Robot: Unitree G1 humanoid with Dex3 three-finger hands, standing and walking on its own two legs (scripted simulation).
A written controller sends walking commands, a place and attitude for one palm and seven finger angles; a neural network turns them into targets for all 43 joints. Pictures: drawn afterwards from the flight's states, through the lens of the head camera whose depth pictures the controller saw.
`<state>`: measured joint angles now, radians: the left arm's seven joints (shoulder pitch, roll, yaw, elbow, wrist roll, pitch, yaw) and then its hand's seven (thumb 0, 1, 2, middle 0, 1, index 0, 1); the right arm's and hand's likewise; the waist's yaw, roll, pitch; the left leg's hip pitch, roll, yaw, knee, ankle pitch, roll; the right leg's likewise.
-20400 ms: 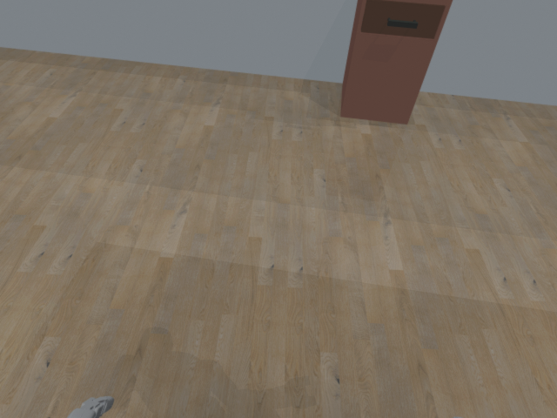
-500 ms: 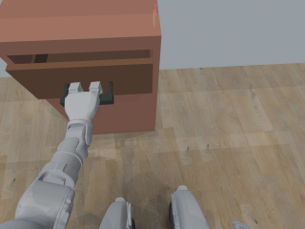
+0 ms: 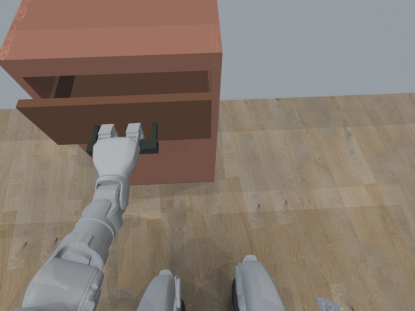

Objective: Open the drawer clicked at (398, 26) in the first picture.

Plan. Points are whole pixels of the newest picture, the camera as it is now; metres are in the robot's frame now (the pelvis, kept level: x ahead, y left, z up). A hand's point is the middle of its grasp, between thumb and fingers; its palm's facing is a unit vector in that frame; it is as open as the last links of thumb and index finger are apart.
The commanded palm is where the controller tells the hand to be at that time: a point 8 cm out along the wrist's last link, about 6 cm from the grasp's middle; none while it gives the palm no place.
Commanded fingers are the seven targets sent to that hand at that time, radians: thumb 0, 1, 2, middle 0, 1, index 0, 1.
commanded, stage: pull the drawer open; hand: left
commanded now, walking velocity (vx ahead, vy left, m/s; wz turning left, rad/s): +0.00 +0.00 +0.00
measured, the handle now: (124, 138) +0.48 +0.18 -0.04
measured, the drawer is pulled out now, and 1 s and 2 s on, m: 0.07 0.12 0.18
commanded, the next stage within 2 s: none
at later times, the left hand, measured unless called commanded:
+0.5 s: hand (124, 175) +0.40 +0.17 -0.07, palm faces -0.03 -0.03 -1.00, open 5.7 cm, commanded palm +0.36 +0.18 -0.02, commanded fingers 0.00 0.90 0.90 -0.40 -1.35 -0.40 -1.35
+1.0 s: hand (123, 185) +0.37 +0.17 -0.07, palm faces -0.03 -0.04 -1.00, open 5.7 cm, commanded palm +0.33 +0.18 -0.02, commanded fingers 0.00 0.90 0.90 -0.40 -1.35 -0.40 -1.35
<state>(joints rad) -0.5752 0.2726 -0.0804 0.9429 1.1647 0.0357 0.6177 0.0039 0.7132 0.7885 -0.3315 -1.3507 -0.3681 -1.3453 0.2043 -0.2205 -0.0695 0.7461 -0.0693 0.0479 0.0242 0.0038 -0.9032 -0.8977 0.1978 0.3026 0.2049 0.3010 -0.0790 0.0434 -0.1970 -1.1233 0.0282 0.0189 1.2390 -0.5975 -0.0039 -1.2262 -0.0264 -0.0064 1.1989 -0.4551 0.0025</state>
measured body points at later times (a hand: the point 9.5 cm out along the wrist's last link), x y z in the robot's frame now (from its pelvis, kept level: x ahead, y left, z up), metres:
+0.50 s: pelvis +0.00 +0.00 +0.00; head +0.13 -0.01 +0.44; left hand +0.39 +0.17 -0.01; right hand +0.10 -0.26 -0.14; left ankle -0.02 +0.12 -0.63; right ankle +0.05 -0.12 -0.63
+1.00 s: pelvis +0.01 +0.00 +0.01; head +0.13 -0.01 +0.44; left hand +0.37 +0.17 -0.01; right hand +0.12 -0.26 -0.13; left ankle -0.02 +0.12 -0.63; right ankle +0.05 -0.12 -0.63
